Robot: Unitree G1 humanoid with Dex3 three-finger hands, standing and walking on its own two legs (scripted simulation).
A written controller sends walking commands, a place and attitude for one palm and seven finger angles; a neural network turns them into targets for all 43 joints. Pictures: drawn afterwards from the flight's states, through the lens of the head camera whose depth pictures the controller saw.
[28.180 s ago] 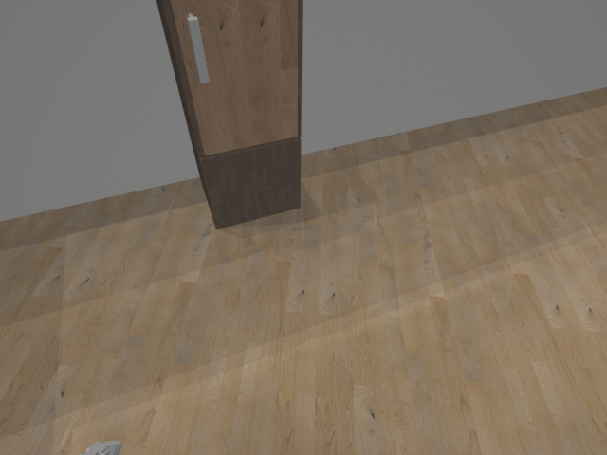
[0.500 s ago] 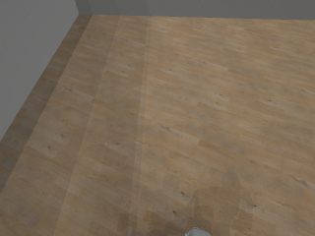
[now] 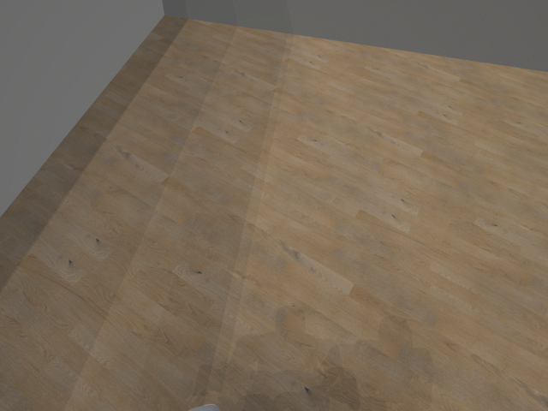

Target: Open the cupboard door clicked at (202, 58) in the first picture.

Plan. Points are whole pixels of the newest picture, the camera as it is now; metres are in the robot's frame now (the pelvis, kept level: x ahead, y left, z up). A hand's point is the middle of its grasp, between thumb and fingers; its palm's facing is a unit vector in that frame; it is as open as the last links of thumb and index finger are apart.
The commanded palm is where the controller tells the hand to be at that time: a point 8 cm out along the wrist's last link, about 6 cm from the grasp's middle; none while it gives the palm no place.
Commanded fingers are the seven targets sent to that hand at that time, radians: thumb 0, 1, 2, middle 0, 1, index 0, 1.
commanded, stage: turn to face it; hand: left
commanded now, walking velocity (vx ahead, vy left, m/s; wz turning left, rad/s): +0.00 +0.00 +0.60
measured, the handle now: out of the picture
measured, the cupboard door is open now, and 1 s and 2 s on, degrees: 39 39 39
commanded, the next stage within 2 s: none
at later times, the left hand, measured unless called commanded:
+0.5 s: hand out of the picture +0.04 +0.14 -0.14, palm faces +0.30 -0.91 -0.27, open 7.4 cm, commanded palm none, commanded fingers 0.00 0.90 0.90 -0.20 -0.30 -0.20 -0.30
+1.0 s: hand out of the picture +0.04 +0.14 -0.14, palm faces +0.58 -0.75 -0.32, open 7.4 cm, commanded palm none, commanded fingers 0.00 0.90 0.90 -0.20 -0.30 -0.20 -0.30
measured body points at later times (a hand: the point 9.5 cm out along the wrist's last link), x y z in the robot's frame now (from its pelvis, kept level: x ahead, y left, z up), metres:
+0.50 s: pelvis +0.04 -0.07 +0.02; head +0.10 -0.07 +0.47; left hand +0.03 +0.18 -0.12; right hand +0.22 -0.31 -0.12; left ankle -0.01 +0.06 -0.65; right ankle +0.05 -0.19 -0.72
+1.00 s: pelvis +0.08 -0.10 +0.00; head +0.12 -0.09 +0.45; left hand +0.01 +0.18 -0.12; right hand +0.30 -0.26 -0.15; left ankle +0.00 +0.04 -0.71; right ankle +0.16 -0.20 -0.73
